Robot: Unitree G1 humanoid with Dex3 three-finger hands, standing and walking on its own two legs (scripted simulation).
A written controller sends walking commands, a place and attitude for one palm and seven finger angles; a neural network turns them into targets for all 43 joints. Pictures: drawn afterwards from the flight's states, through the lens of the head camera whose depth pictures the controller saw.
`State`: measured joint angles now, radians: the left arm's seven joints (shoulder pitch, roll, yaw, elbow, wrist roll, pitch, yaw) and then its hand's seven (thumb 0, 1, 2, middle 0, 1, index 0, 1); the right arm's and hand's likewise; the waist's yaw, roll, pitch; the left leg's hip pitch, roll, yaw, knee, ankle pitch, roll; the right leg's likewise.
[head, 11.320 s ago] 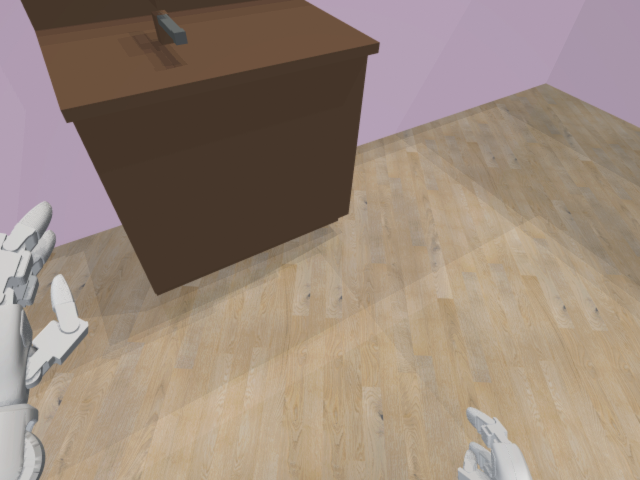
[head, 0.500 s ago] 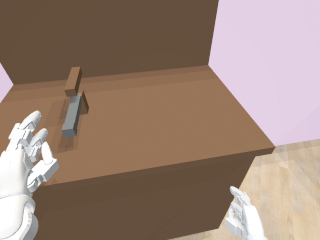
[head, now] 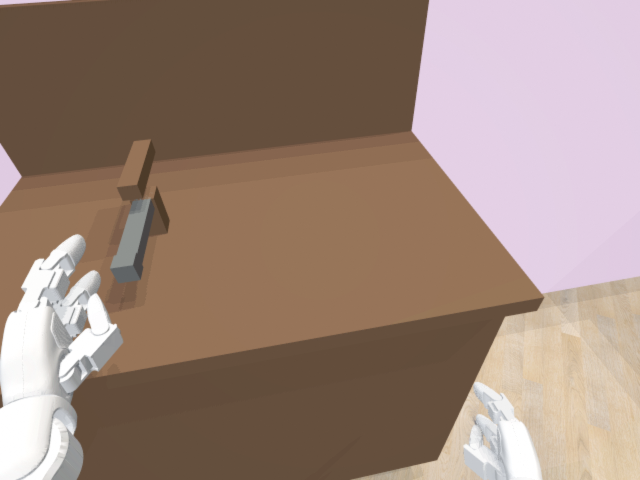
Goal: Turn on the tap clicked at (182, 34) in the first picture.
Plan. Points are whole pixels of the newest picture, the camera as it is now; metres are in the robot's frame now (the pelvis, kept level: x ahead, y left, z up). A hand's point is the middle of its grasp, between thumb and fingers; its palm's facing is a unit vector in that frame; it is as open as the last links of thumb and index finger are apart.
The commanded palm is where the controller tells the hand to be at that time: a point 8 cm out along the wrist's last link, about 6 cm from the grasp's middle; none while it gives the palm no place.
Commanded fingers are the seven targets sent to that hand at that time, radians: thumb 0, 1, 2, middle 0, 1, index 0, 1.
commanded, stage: turn the palm inward beside the body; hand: left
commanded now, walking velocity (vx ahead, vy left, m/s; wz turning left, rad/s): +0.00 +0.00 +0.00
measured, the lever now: (127, 267) +0.31 +0.31 +0.12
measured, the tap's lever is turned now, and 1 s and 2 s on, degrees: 0 0 0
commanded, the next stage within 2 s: reach beside the lever's end, fingers flat in 0.28 s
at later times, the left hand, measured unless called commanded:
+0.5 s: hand (124, 332) +0.19 +0.22 +0.17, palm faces +0.49 -0.86 -0.12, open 7.4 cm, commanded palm +0.14 +0.27 +0.18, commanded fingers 0.00 0.90 0.90 -0.20 -0.30 -0.20 -0.30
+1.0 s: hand (120, 310) +0.22 +0.25 +0.16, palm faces +0.51 -0.86 -0.11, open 7.4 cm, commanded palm +0.18 +0.30 +0.16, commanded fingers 0.00 0.90 0.90 -0.19 -0.27 -0.19 -0.27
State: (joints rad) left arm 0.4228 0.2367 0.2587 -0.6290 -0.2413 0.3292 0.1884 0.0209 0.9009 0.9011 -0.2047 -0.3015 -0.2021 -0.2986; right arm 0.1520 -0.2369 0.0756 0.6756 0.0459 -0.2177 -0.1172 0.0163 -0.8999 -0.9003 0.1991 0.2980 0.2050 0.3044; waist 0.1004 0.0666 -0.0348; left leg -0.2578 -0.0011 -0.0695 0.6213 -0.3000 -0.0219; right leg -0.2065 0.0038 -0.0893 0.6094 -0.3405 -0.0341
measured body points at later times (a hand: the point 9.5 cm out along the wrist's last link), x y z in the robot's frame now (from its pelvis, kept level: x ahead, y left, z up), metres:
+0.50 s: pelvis +0.00 -0.01 +0.00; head -0.04 -0.04 +0.45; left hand +0.16 +0.27 +0.18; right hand +0.22 -0.22 -0.06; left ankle +0.03 +0.13 -0.73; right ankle +0.00 -0.09 -0.73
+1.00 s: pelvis +0.00 +0.00 +0.00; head -0.03 -0.03 +0.45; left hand +0.19 +0.29 +0.16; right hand +0.20 -0.22 -0.07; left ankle +0.03 +0.14 -0.73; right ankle +0.00 -0.09 -0.73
